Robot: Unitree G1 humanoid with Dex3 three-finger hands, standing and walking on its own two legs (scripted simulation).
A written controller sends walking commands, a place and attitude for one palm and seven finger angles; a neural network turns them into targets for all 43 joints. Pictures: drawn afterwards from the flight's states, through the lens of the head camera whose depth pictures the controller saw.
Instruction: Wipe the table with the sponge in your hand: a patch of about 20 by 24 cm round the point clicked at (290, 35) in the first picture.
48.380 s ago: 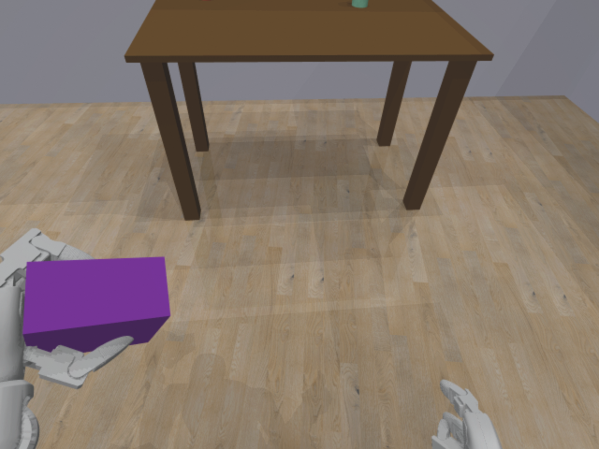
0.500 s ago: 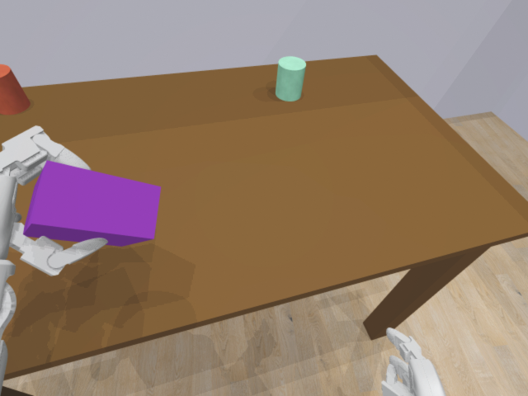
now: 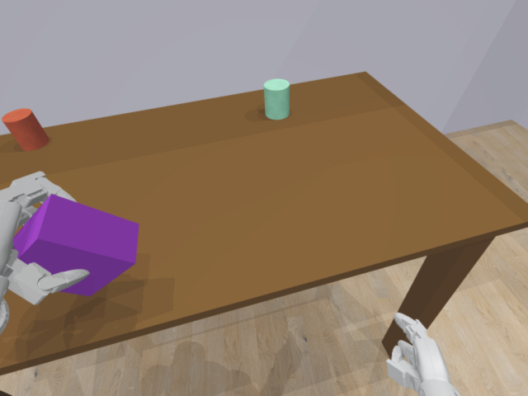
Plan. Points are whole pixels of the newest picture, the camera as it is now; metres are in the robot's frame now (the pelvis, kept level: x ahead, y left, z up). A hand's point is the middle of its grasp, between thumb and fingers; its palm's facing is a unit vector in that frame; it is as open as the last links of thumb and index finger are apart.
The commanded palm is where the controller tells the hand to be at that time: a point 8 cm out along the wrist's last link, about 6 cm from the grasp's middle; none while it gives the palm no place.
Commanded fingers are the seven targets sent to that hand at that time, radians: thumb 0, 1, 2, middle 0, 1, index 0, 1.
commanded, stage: turn the palm down, sponge in hand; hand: left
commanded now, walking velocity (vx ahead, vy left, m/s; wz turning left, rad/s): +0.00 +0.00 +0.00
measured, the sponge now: (86, 254) +0.24 +0.27 +0.14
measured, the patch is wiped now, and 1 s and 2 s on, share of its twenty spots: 0.00 0.00 0.00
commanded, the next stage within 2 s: move the sponge above the wiping area in 1.62 s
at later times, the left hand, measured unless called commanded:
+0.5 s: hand (69, 234) +0.24 +0.27 +0.19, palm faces +0.25 -0.37 -0.89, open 10.4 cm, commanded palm +0.20 +0.29 +0.24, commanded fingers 0.00 0.10 1.30 -1.20 -1.60 -1.20 -1.60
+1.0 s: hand (45, 217) +0.24 +0.30 +0.20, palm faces +0.23 -0.15 -0.96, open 10.4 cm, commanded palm +0.19 +0.30 +0.26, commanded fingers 0.00 0.10 1.30 -1.20 -1.60 -1.20 -1.60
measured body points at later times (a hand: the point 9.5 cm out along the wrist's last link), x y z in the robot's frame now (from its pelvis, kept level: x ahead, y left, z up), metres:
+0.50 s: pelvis +0.01 +0.00 +0.00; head -0.01 -0.04 +0.45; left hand +0.22 +0.29 +0.23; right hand +0.22 -0.24 -0.08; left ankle +0.02 +0.13 -0.73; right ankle +0.03 -0.07 -0.73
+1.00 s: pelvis -0.01 +0.03 +0.01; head -0.03 -0.02 +0.46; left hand +0.23 +0.30 +0.25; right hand +0.25 -0.17 -0.05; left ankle +0.02 +0.13 -0.73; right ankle +0.03 -0.07 -0.73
